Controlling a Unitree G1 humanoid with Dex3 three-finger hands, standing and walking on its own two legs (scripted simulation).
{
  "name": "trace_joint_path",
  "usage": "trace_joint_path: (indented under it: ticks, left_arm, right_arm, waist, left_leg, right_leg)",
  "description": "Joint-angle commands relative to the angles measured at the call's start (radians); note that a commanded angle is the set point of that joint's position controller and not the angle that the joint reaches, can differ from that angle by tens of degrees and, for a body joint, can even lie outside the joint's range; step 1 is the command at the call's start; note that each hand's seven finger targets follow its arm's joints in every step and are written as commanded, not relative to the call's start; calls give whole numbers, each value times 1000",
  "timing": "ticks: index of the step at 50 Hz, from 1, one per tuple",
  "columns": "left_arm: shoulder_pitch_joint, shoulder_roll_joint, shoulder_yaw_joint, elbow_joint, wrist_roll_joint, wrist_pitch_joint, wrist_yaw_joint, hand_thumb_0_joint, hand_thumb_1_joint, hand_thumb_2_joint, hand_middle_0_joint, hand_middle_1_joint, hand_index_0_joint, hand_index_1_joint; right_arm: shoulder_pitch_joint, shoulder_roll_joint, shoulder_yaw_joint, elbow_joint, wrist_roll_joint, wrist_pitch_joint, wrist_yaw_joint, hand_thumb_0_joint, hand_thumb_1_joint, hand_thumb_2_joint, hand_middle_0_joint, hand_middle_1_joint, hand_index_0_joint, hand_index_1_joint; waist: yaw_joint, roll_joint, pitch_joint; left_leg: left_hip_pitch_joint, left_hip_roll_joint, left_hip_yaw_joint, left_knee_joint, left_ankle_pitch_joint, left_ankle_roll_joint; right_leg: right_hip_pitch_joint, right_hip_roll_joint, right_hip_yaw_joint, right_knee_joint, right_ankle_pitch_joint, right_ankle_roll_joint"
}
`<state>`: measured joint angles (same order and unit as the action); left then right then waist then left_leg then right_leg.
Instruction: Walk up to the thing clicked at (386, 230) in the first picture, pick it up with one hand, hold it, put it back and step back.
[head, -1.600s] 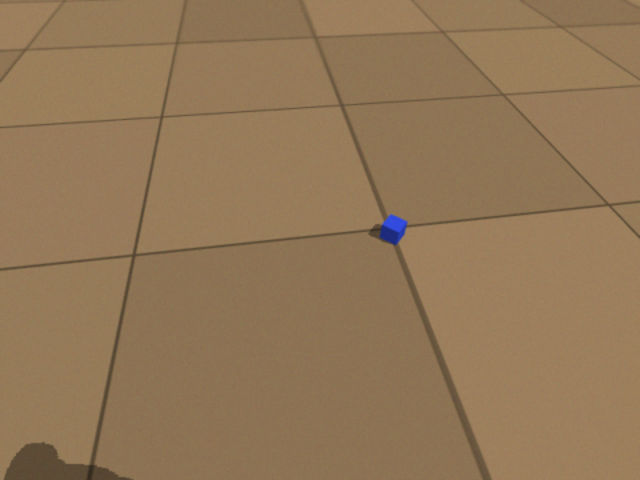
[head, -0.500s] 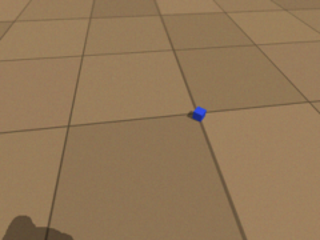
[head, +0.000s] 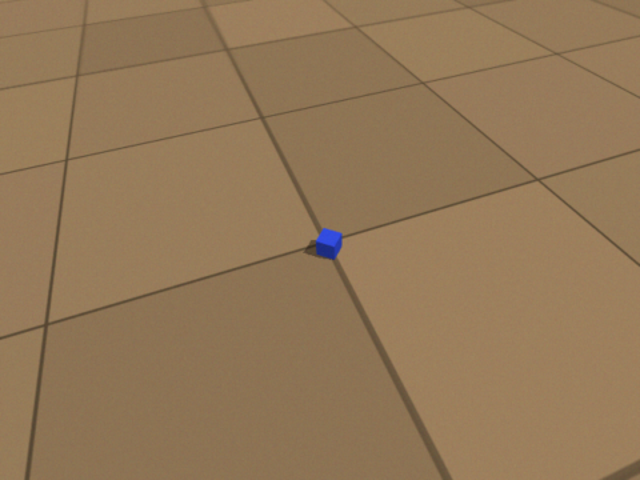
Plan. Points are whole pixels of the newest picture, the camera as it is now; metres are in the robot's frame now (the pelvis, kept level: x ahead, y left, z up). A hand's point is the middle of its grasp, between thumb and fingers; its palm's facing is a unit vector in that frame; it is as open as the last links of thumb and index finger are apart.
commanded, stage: walk up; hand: left
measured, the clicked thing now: (329, 243) +1.12 +0.08 -0.72
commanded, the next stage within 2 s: none
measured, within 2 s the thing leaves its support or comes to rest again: neither
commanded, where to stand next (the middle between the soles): +0.68 -0.08 m, yaw -11 degrees
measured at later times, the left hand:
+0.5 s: hand (186, 336) +0.36 +0.27 -0.12, palm faces -0.22 -0.91 -0.35, open 7.4 cm
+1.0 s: hand (241, 277) +0.49 +0.20 -0.11, palm faces -0.21 -0.90 -0.38, open 7.4 cm
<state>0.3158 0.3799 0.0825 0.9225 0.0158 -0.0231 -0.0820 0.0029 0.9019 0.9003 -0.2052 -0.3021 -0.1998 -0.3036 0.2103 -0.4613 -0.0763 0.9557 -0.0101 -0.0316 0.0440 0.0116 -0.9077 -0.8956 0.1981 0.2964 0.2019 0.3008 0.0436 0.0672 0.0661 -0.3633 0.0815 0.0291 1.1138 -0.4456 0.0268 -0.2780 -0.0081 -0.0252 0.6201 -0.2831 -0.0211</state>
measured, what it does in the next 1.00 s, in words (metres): walks ahead: left foot, then right foot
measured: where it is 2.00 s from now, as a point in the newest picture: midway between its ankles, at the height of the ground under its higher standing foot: (370, 357)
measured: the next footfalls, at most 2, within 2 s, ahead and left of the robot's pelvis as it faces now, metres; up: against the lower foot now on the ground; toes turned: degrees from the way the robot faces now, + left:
left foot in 0.22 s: +0.23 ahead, +0.13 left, +0.00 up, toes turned +1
right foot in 0.66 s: +0.41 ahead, -0.17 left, +0.00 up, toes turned -12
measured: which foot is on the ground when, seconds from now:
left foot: up 0.00-0.20, down 0.22-0.70, up 0.72-1.00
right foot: down 0.00-0.24, up 0.26-0.64, down 0.66-1.00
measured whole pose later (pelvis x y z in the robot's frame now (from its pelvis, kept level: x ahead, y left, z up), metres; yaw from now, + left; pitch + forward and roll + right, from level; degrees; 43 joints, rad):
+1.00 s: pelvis +0.39 -0.06 +0.01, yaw -13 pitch -3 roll -1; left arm 0.34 0.37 0.04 0.84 0.01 -0.07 -0.05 0.00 0.90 0.90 -0.21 -0.30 -0.20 -0.30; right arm 0.29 -0.44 -0.07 0.83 -0.02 -0.04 0.06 0.01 -0.91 -0.90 0.20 0.30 0.20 0.30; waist 0.03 0.07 0.08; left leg -0.52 0.12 -0.01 0.88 -0.25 0.00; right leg -0.18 0.04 -0.01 0.47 -0.25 -0.05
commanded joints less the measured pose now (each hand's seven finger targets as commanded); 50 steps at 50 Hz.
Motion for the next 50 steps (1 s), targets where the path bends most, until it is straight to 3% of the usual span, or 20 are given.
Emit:
trace_joint_path:
  ticks: [1,8,10,11,12,13,14,18,23,30,33,34,35,36,37,39,41,44,47,50]
  left_arm:
    - [-35,310,65,-97,-10,-40,34,0,900,900,-200,-300,-200,-300]
    - [-53,303,54,-154,-1,-54,30,0,900,900,-200,-300,-200,-300]
    - [-104,264,40,-176,4,-51,33,0,900,900,-200,-300,-200,-300]
    - [-52,196,21,-181,3,-52,33,0,900,900,-200,-300,-200,-300]
    - [19,109,-4,-176,-4,-51,37,0,900,900,-200,-300,-200,-300]
    - [53,205,12,-156,-6,-43,49,0,900,900,-200,-300,-200,-300]
    - [57,260,19,-140,4,-40,55,0,900,900,-200,-300,-200,-300]
    - [21,244,29,-101,-21,-46,41,0,900,900,-200,-300,-200,-300]
    - [-109,187,13,-165,-23,-29,11,0,900,900,-200,-300,-200,-300]
    - [-144,193,25,-163,-15,-27,-4,0,900,900,-200,-300,-200,-300]
    - [33,270,63,-104,-8,-47,18,0,900,900,-200,-300,-200,-300]
    - [124,331,86,-102,-4,-53,34,0,900,900,-200,-300,-200,-300]
    - [114,393,89,-125,-10,-57,40,0,900,900,-200,-300,-200,-300]
    - [66,393,91,-131,-27,-52,42,0,900,900,-200,-300,-200,-300]
    - [29,359,82,-138,-42,-47,47,0,900,900,-200,-300,-200,-300]
    - [-28,302,58,-149,-43,-54,59,0,900,900,-200,-300,-200,-300]
    - [-49,268,49,-153,-34,-67,58,0,900,900,-200,-300,-200,-300]
    - [-28,261,42,-166,-24,-82,57,0,900,900,-200,-300,-200,-300]
    - [-35,280,51,-180,-11,-85,54,0,900,900,-200,-300,-200,-300]
    - [24,289,55,-174,-5,-84,48,0,900,900,-200,-300,-200,-300]
  right_arm:
    - [58,-176,-45,-93,-2,-32,3,0,-900,-900,200,300,200,300]
    - [34,-155,-62,-150,-18,-53,13,0,-900,-900,200,300,200,300]
    - [210,-164,-77,-108,-22,-70,-2,0,-900,-900,200,300,200,300]
    - [311,-222,-97,-86,-30,-82,-14,0,-900,-900,200,300,200,300]
    - [338,-287,-108,-105,-43,-93,-25,0,-900,-900,200,300,200,300]
    - [238,-284,-100,-145,-20,-94,-26,0,-900,-900,200,300,200,300]
    - [149,-302,-101,-163,5,-93,-21,0,-900,-900,200,300,200,300]
    - [141,-199,-55,-165,1,-104,-25,0,-900,-900,200,300,200,300]
    - [195,-197,-52,-170,-1,-95,-30,0,-900,-900,200,300,200,300]
    - [144,-230,-61,-208,-4,-71,-32,0,-900,-900,200,300,200,300]
    - [203,-157,-27,-209,-5,-66,-29,0,-900,-900,200,300,200,300]
    - [266,-98,-5,-212,-2,-63,-27,0,-900,-900,200,300,200,300]
    - [272,-119,-7,-220,8,-56,-25,0,-900,-900,200,300,200,300]
    - [223,-209,-30,-203,-1,-46,-37,0,-900,-900,200,300,200,300]
    - [194,-217,-34,-188,-3,-46,-38,0,-900,-900,200,300,200,300]
    - [206,-170,-24,-158,19,-37,-31,0,-900,-900,200,300,200,300]
    - [226,-143,-21,-152,9,-24,-19,0,-900,-900,200,300,200,300]
    - [213,-137,-33,-155,0,-15,-4,0,-900,-900,200,300,200,300]
    - [132,-138,-41,-181,-11,-16,10,0,-900,-900,200,300,200,300]
    - [35,-132,-40,-205,-19,-32,19,0,-900,-900,200,300,200,300]
  waist:
    - [-40,-205,36]
    - [-45,-154,3]
    - [-145,-84,-70]
    - [-195,133,-136]
    - [-178,304,-134]
    - [-121,125,-99]
    - [-90,104,-49]
    - [-61,64,50]
    - [-88,86,27]
    - [-64,45,-27]
    - [35,-192,-142]
    - [61,-366,-218]
    - [49,-412,-188]
    - [51,-324,-132]
    - [33,-238,-64]
    - [-23,-187,-13]
    - [-52,-203,11]
    - [-48,-187,-8]
    - [-37,-197,22]
    - [9,-187,34]
  left_leg:
    - [-98,47,-39,-145,91,5]
    - [87,5,25,-440,215,-18]
    - [363,-25,35,-547,260,-7]
    - [517,45,-95,-681,80,25]
    - [579,275,-511,-809,-163,66]
    - [465,372,-691,-927,-306,126]
    - [380,414,-729,-950,-319,183]
    - [245,223,-226,-867,328,115]
    - [327,173,-14,-813,677,159]
    - [212,218,-11,-753,370,138]
    - [75,108,84,-316,441,83]
    - [-42,20,92,-80,178,50]
    - [-241,-85,45,65,-77,10]
    - [-264,-34,-26,123,-103,8]
    - [-254,1,-63,126,-56,9]
    - [-181,22,-90,69,47,17]
    - [-111,24,-60,0,108,13]
    - [-118,20,-39,-75,199,-10]
    - [-140,48,-30,-239,210,-38]
    - [-127,46,-24,-393,201,-37]
  right_leg:
    - [-6,-192,343,-390,-214,-182]
    - [-100,-176,256,-316,-154,-171]
    - [-217,-126,195,-78,-57,-126]
    - [-307,-21,102,239,-13,-88]
    - [-504,126,112,502,-227,-35]
    - [-495,94,161,563,-206,-34]
    - [-478,27,180,605,-200,-45]
    - [-354,-36,168,483,-28,-9]
    - [-336,-25,73,262,35,14]
    - [-20,-51,11,-13,150,-26]
    - [331,3,19,-89,70,-58]
    - [445,-157,280,-175,-88,-97]
    - [478,-361,704,-317,-82,-219]
    - [390,-391,769,-334,-103,-282]
    - [290,-362,673,-340,-44,-275]
    - [164,-255,405,-306,182,-189]
    - [52,-188,284,-320,259,-165]
    - [36,-168,236,-350,157,-176]
    - [-7,-183,236,-406,-112,-204]
    - [10,-200,255,-374,-137,-211]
